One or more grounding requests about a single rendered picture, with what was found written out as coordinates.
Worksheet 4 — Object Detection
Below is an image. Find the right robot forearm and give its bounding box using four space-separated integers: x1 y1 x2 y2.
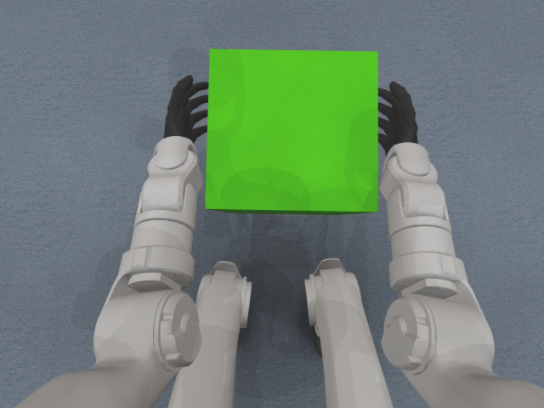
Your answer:
379 142 495 359

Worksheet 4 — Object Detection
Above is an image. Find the robot left upper arm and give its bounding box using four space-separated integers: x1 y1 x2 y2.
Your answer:
14 289 202 408

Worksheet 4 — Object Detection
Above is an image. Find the left robot forearm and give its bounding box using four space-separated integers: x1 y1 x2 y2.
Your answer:
93 136 203 358

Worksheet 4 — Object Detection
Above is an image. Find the right robot thigh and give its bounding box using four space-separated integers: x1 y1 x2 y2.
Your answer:
304 268 394 408

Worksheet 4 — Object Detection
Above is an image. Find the robot right foot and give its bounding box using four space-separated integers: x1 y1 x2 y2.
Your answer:
306 298 322 357

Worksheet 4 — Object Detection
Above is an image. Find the robot right upper arm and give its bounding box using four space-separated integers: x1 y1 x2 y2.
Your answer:
381 294 544 408

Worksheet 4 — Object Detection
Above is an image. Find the carton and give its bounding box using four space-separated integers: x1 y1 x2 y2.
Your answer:
205 49 378 215

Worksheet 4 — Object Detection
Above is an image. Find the right robot hand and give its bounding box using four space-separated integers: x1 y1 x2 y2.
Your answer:
378 82 418 156

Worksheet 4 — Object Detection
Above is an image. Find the left robot hand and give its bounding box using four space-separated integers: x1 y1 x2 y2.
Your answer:
164 75 209 144

